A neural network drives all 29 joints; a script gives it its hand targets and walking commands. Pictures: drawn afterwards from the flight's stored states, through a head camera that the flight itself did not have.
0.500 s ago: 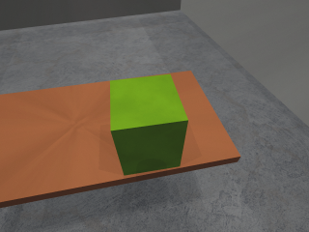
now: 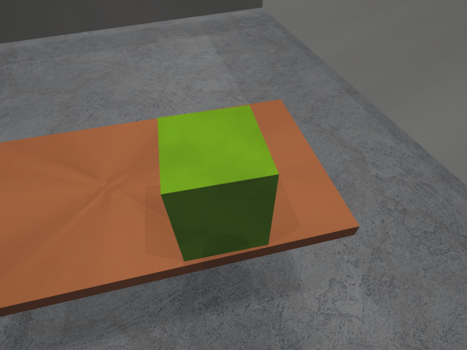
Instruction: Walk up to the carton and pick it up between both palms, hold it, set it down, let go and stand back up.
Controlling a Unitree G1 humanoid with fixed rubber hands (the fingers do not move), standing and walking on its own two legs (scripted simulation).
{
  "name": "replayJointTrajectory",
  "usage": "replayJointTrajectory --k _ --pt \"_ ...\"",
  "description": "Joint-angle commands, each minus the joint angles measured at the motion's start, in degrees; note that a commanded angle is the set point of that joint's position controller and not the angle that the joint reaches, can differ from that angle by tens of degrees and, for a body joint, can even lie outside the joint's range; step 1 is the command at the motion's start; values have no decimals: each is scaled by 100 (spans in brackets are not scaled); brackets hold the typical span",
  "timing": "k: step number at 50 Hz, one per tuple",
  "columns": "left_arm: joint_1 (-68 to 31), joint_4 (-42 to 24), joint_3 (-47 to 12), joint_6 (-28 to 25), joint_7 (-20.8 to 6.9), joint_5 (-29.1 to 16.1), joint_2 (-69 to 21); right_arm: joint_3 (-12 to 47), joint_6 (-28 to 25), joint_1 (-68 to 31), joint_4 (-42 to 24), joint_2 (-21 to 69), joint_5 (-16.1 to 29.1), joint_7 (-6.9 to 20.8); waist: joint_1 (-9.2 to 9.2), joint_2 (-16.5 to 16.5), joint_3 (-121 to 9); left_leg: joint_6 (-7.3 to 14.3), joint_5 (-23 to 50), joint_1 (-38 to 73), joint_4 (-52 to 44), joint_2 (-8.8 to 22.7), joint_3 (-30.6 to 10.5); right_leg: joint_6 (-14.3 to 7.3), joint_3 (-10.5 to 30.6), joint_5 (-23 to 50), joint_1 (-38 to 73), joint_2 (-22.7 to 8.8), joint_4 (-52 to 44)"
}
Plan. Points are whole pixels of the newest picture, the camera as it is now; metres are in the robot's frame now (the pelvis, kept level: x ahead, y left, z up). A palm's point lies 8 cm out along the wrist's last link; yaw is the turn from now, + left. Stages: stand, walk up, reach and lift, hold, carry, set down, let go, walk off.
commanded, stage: walk up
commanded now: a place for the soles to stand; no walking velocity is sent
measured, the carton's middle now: (216, 185) +0.46 +0.06 -0.01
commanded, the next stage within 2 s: reach and lift in 0.06 s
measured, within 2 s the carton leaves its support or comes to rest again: neither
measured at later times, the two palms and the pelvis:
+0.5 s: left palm out of the picture +0.08 +0.24 -0.11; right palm out of the picture +0.16 -0.24 -0.12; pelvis -0.04 -0.03 -0.03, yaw +10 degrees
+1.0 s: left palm out of the picture +0.08 +0.24 -0.08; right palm out of the picture +0.12 -0.21 -0.09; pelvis -0.05 -0.04 -0.01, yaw +10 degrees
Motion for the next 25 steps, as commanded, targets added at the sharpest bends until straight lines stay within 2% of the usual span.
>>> replayJointTrajectory --k 1,2,3,4,5,6,7,8,9,10,12,13,15,16,17,19,20,21,22,23,25 --pt "411 -167 115 -70 25 23 654 -107 -29 454 -87 -676 -23 -12 -14 -146 11 162 1051 725 -514 1042 -1133 -205 624 1539 -742 -554 -229" --pt "419 -199 99 -64 36 5 622 -113 -28 391 -136 -688 5 -15 8 17 -2 136 1071 566 -447 1040 -1037 -222 580 1620 -707 -555 -218" --pt "419 -167 124 -59 45 28 619 -100 -13 390 -104 -649 -18 -19 -24 -89 21 83 1214 501 -412 1048 -1103 -262 617 1707 -614 -583 -212" --pt "-4640 -1385 289 1226 -300 -528 1521 -961 -227 -4522 -1156 -784 -794 394 -333 -335 8 -184 411 -2361 622 863 -1780 -151 -465 -326 -1537 -452 561" --pt "-3766 -1135 41 1942 -309 -571 1187 -1250 -9 -3485 -922 -1021 -1126 658 -373 -288 580 -244 -414 -2941 899 796 -1604 -204 -762 -933 -1179 -522 992" --pt "-3635 -1567 151 2408 -356 -570 1211 -1264 128 -3350 -1167 -1182 -967 784 -254 -317 500 -290 -653 -2921 954 765 -1529 -272 -771 -940 -1054 -532 1063" --pt "-3525 -1623 255 2825 -421 -555 1254 -1155 477 -3346 -1211 -1154 -640 845 -158 -541 -277 -371 -398 -2140 1387 643 -1449 -308 -644 -372 -1057 -552 903" --pt "-3184 -1820 280 3254 -511 -509 1285 -956 834 -2934 -1334 -1013 -299 830 -104 -534 -1107 -477 104 -1580 1890 562 -1518 -346 -444 425 -1267 -610 1011" --pt "-3059 -2140 451 3655 -592 -300 1323 -910 1047 -2626 -1401 -995 32 820 -133 -137 -1768 -619 728 -1373 2271 583 -1661 -356 -400 1074 -1432 -604 1288" --pt "-2758 -2568 572 4020 -673 -45 1158 -813 1155 -2250 -1453 -974 371 812 -168 331 -2301 -784 1446 -971 2501 586 -1714 -350 -543 1597 -1576 -522 1544" --pt "-2106 -3079 874 4580 -878 429 1007 -479 1263 -1931 -1273 -1160 923 718 -301 646 -3026 -1020 3395 -104 2940 620 -1894 -230 -830 2885 -1812 -236 1886" --pt "-1672 -3088 1021 4776 -1005 651 832 -396 1306 -1754 -1101 -1258 1069 660 -326 772 -3033 -1113 4002 305 2956 642 -2003 -247 -927 3086 -1829 -114 1811" --pt "-1132 -3714 1091 4900 -1148 897 655 -34 1381 -1559 -1173 -1372 1342 572 -387 736 -2615 -1150 3910 672 2569 598 -2082 -228 -1050 2751 -1717 61 1257" --pt "-961 -4116 1126 4875 -1142 1058 664 53 1353 -1545 -1421 -1380 1394 513 -358 696 -2409 -1107 3524 667 2398 543 -2005 -232 -1042 2565 -1469 125 1035" --pt "-856 -4403 1097 4839 -1128 1152 725 158 1324 -1538 -1511 -1381 1385 414 -423 447 -1893 -1012 2891 358 2163 447 -1900 -217 -1023 2496 -1336 84 746" --pt "-1070 -4916 1090 4644 -1058 1206 880 102 1278 -1624 -1810 -1089 1233 291 -437 281 -1000 -784 1688 -317 1707 305 -1734 -95 -866 2031 -1171 -49 381" --pt "-1285 -4831 1015 4551 -1048 1178 1012 89 1268 -1820 -1935 -938 1156 213 -484 39 -679 -633 1203 -642 1589 303 -1664 5 -763 1667 -1190 -172 176" --pt "-1531 -4859 1000 4426 -1021 1138 1134 63 1246 -1788 -2066 -662 1067 142 -546 24 -332 -525 726 -982 1531 282 -1593 104 -588 1136 -1358 -361 -15" --pt "-1791 -4820 976 4330 -1009 1078 1338 60 1277 -1901 -2392 -441 973 99 -538 -6 48 -466 163 -1197 1567 286 -1529 179 -304 382 -1612 -636 -235" --pt "-2192 -4873 931 4164 -981 985 1431 -38 1230 -2186 -2762 -210 850 59 -493 12 142 -408 -172 -1426 1648 288 -1447 227 -179 -115 -1857 -775 -281" --pt "-2777 -4706 839 3927 -941 826 1573 -19 1224 -2348 -2960 266 821 24 -401 67 248 -400 -511 -1427 1919 310 -1389 131 48 -1450 -2581 -1050 -465"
